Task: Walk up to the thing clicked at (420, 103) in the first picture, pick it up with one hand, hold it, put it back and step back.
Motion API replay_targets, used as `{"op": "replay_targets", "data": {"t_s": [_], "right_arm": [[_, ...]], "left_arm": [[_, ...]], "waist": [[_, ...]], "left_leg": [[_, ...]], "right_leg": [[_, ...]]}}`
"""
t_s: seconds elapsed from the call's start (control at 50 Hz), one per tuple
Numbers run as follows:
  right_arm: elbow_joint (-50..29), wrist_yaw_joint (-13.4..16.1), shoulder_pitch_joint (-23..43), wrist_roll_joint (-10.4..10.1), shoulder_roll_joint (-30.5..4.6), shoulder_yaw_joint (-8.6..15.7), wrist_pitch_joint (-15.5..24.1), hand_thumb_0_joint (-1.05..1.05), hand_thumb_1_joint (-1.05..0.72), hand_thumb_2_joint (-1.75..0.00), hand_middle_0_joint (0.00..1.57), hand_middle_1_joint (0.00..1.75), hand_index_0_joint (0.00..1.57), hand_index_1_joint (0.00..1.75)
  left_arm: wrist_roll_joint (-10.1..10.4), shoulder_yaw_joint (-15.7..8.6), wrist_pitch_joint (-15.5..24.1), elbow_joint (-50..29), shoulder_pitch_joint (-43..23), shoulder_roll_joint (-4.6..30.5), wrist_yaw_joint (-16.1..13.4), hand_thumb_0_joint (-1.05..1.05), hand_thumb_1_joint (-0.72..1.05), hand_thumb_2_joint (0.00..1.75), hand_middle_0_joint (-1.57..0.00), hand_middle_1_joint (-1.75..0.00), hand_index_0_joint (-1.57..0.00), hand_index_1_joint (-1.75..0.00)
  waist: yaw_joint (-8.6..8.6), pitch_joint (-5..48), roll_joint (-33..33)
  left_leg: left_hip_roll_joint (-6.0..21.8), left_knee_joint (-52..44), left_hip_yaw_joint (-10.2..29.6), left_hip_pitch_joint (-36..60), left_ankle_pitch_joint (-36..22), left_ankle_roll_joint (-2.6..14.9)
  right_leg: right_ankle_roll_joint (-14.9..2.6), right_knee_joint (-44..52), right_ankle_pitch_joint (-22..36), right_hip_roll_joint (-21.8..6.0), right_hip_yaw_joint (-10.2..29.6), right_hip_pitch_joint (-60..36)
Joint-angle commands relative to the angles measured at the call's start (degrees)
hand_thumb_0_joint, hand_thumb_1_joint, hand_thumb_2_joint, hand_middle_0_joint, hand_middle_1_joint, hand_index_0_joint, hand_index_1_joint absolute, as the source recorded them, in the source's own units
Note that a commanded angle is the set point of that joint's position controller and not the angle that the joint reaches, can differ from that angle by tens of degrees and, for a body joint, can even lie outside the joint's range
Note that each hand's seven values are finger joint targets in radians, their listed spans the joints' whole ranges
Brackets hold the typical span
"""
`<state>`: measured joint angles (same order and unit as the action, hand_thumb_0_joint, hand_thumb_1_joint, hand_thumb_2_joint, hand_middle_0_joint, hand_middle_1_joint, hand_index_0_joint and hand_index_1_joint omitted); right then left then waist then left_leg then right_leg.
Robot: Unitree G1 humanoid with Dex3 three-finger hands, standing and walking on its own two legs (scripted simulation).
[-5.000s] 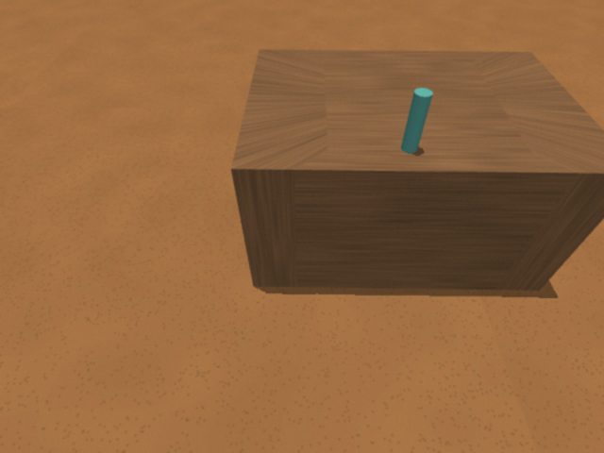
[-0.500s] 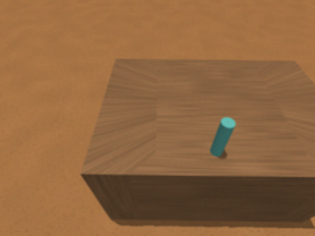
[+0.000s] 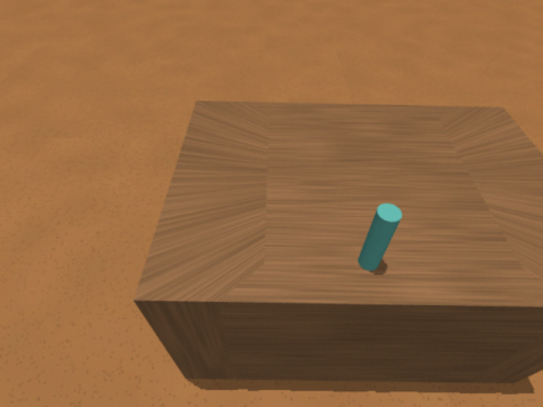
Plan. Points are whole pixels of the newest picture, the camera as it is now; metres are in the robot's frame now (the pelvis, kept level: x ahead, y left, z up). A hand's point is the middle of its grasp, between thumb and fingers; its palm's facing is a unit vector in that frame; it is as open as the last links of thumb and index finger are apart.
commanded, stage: stand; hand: right
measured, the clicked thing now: (377, 239) +0.47 -0.21 -0.09
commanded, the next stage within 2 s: rise first in 1.90 s
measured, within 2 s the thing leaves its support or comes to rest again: neither
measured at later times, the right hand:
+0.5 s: hand out of the picture +0.06 -0.25 -0.16, palm faces -0.01 +0.94 -0.33, open 7.4 cm
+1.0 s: hand out of the picture +0.07 -0.26 -0.16, palm faces -0.01 +0.94 -0.34, open 7.4 cm
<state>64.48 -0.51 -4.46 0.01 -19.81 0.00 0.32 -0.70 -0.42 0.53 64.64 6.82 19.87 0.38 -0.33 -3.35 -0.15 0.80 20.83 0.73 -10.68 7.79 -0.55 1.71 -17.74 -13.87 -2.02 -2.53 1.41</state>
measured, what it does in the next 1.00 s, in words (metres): stands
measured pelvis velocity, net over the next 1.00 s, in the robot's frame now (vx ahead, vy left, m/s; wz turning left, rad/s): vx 0.00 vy -0.01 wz -0.01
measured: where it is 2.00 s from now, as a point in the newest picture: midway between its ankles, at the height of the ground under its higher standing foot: outside the picture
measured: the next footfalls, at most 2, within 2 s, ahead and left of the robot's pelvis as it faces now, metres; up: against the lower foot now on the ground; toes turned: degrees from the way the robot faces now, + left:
none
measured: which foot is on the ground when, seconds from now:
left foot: down 0.00-1.00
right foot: down 0.00-1.00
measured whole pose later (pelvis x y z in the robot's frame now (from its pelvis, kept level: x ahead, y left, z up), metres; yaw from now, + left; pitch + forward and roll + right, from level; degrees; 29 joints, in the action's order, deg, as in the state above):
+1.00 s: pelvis +0.00 -0.01 +0.00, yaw -1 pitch -2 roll +0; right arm 65.2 -0.4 -5.6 0.1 -20.0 -0.3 0.4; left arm -0.7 -0.1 0.5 63.8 7.7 20.2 0.5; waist -0.3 -3.2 0.0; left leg 1.4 20.5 0.4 -10.4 7.6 -1.0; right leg 1.3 -17.9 -13.9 -1.5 -2.1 1.6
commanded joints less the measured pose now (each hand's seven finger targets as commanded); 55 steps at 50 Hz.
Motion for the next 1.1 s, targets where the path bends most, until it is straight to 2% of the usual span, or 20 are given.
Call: {"op": "replay_targets", "data": {"t_s": [0.0,0.12,0.2,0.22,0.3,0.42,0.48,0.54,0.6,0.62,0.7,0.76,0.78,0.86,0.9,0.96,1.0,1.08], "right_arm": [[-3.43,0.90,2.60,0.16,-12.23,2.00,1.36,0.00,-0.90,-0.90,0.20,0.30,0.20,0.30],[-2.90,0.89,2.19,0.29,-12.58,1.97,1.36,0.00,-0.90,-0.90,0.20,0.30,0.20,0.30],[-2.97,0.89,2.12,0.33,-12.21,2.04,1.32,0.00,-0.90,-0.90,0.20,0.30,0.20,0.30],[-2.82,0.91,1.56,0.28,-12.50,2.03,1.34,0.00,-0.90,-0.90,0.20,0.30,0.20,0.30],[-2.77,0.84,1.97,0.35,-12.39,1.96,1.58,0.00,-0.90,-0.90,0.20,0.30,0.20,0.30],[-2.45,0.90,1.18,0.30,-12.42,1.87,1.42,0.00,-0.90,-0.90,0.20,0.30,0.20,0.30],[-2.44,0.85,1.24,0.27,-12.62,1.88,1.47,0.00,-0.90,-0.90,0.20,0.30,0.20,0.30],[-2.38,0.87,0.77,0.29,-12.46,1.88,1.39,0.00,-0.90,-0.90,0.20,0.30,0.20,0.30],[-2.58,0.92,1.10,0.28,-12.02,1.77,1.34,0.00,-0.90,-0.90,0.20,0.30,0.20,0.30],[-2.46,0.90,0.55,0.26,-12.38,1.77,1.36,0.00,-0.90,-0.90,0.20,0.30,0.20,0.30],[-2.62,0.89,1.03,0.27,-12.27,1.70,1.44,0.00,-0.90,-0.90,0.20,0.30,0.20,0.30],[-2.62,0.93,1.22,0.27,-12.27,1.70,1.36,0.00,-0.90,-0.90,0.20,0.30,0.20,0.30],[-2.60,0.92,0.97,0.29,-12.19,1.71,1.31,0.00,-0.90,-0.90,0.20,0.30,0.20,0.30],[-2.58,0.93,1.25,0.31,-12.40,1.83,1.35,0.00,-0.90,-0.90,0.20,0.30,0.20,0.30],[-2.67,0.94,1.31,0.25,-12.29,1.83,1.42,0.00,-0.90,-0.90,0.20,0.30,0.20,0.30],[-2.74,1.00,1.31,0.31,-12.17,1.74,1.44,0.00,-0.90,-0.90,0.20,0.30,0.20,0.30],[-2.39,0.96,1.11,0.33,-12.25,1.75,1.44,0.00,-0.90,-0.90,0.20,0.30,0.20,0.30],[-2.59,0.98,1.46,0.35,-12.49,1.95,1.48,0.00,-0.90,-0.90,0.20,0.30,0.20,0.30]], "left_arm": [[-0.13,-2.45,0.96,-3.39,-1.06,12.27,-0.87,0.00,0.90,0.90,-0.20,-0.30,-0.20,-0.30],[-0.11,-2.53,0.67,-3.31,-0.88,12.33,-0.62,0.00,0.90,0.90,-0.20,-0.30,-0.20,-0.30],[-0.28,-2.50,0.71,-3.40,-0.91,12.47,-0.68,0.00,0.90,0.90,-0.20,-0.30,-0.20,-0.30],[-0.19,-2.47,0.70,-3.37,-0.68,12.17,-0.57,0.00,0.90,0.90,-0.20,-0.30,-0.20,-0.30],[0.01,-2.34,0.83,-3.44,-0.16,12.23,-0.64,0.00,0.90,0.90,-0.20,-0.30,-0.20,-0.30],[0.01,-2.27,0.72,-3.52,-0.36,12.28,-0.67,0.00,0.90,0.90,-0.20,-0.30,-0.20,-0.30],[0.05,-2.21,0.73,-3.55,0.08,12.23,-0.70,0.00,0.90,0.90,-0.20,-0.30,-0.20,-0.30],[-0.06,-2.26,0.82,-3.72,0.05,12.59,-0.79,0.00,0.90,0.90,-0.20,-0.30,-0.20,-0.30],[0.03,-2.29,0.91,-3.72,-0.39,12.86,-0.84,0.00,0.90,0.90,-0.20,-0.30,-0.20,-0.30],[0.03,-2.26,0.94,-3.73,0.02,12.52,-0.81,0.00,0.90,0.90,-0.20,-0.30,-0.20,-0.30],[0.08,-2.18,1.05,-3.91,-0.31,12.55,-0.89,0.00,0.90,0.90,-0.20,-0.30,-0.20,-0.30],[0.08,-2.19,0.99,-3.98,-0.30,12.54,-0.89,0.00,0.90,0.90,-0.20,-0.30,-0.20,-0.30],[-0.01,-2.20,0.91,-3.90,-0.35,12.59,-0.87,0.00,0.90,0.90,-0.20,-0.30,-0.20,-0.30],[-0.01,-2.19,0.89,-3.98,-0.27,12.55,-0.83,0.00,0.90,0.90,-0.20,-0.30,-0.20,-0.30],[-0.05,-2.12,1.04,-4.12,-0.19,12.48,-0.85,0.00,0.90,0.90,-0.20,-0.30,-0.20,-0.30],[-0.09,-2.16,1.04,-4.19,-0.29,12.64,-0.86,0.00,0.90,0.90,-0.20,-0.30,-0.20,-0.30],[0.10,-2.18,0.84,-3.97,-0.62,12.55,-0.85,0.00,0.90,0.90,-0.20,-0.30,-0.20,-0.30],[-0.13,-2.20,0.77,-3.94,-0.22,12.45,-0.78,0.00,0.90,0.90,-0.20,-0.30,-0.20,-0.30]], "waist": [[0.17,5.28,1.02],[0.12,3.44,1.84],[0.09,3.49,0.17],[0.11,3.61,0.67],[0.40,3.96,0.01],[0.17,3.63,0.25],[0.34,3.48,0.29],[0.17,4.12,0.05],[0.10,4.34,-0.69],[0.09,4.70,0.11],[0.14,4.71,0.07],[0.14,4.01,0.55],[-0.02,3.95,0.82],[0.24,4.19,0.86],[0.31,5.15,0.07],[0.25,5.51,0.37],[0.07,4.00,0.86],[0.42,4.35,0.60]], "left_leg": [[6.38,-2.32,5.57,5.19,-9.85,1.80],[6.11,-4.18,6.10,3.65,-3.39,1.48],[6.09,-3.57,5.92,3.94,-5.58,1.51],[5.97,-3.43,5.68,3.81,-4.51,1.63],[6.51,-2.92,5.99,4.76,-7.76,1.74],[6.22,-3.34,5.74,4.09,-6.00,1.58],[6.23,-2.98,5.62,4.44,-7.01,1.57],[6.25,-2.83,5.59,4.44,-7.01,1.60],[6.43,-2.16,5.32,5.02,-9.38,1.77],[6.30,-2.40,5.26,4.95,-8.33,1.68],[6.62,-1.81,5.13,5.32,-11.00,1.73],[6.39,-2.28,5.00,4.99,-9.37,1.52],[6.29,-2.85,5.06,4.45,-7.10,1.44],[6.39,-2.83,5.10,4.54,-8.39,1.43],[6.69,-1.99,5.05,5.36,-10.77,1.69],[6.70,-1.94,4.76,5.74,-11.26,1.63],[6.46,-3.17,5.06,4.58,-8.44,1.31],[6.60,-3.28,5.24,4.52,-7.88,1.53]], "right_leg": [[-2.17,3.94,7.46,-6.28,4.53,3.61],[-2.57,3.99,2.59,-5.85,4.56,4.75],[-2.52,4.07,2.96,-5.90,4.51,5.25],[-2.67,4.31,2.94,-6.10,4.83,4.91],[-2.50,3.62,4.55,-6.06,4.68,5.14],[-2.58,3.62,4.22,-6.01,4.90,5.01],[-2.54,3.72,4.54,-6.02,4.82,5.33],[-2.49,3.83,5.26,-6.14,4.93,4.91],[-2.48,3.56,6.94,-6.41,5.08,4.61],[-2.46,3.87,6.69,-6.25,5.10,4.47],[-2.25,3.43,9.03,-6.38,5.07,4.24],[-2.32,3.82,7.85,-6.26,5.13,4.59],[-2.37,4.03,6.02,-6.13,5.07,4.59],[-2.38,4.05,6.44,-6.17,5.10,4.57],[-2.24,3.79,8.91,-6.33,5.07,3.79],[-2.27,3.46,9.60,-6.34,5.04,3.71],[-2.50,3.71,6.34,-6.10,4.99,4.14],[-2.57,3.68,5.86,-6.06,4.96,4.02]]}}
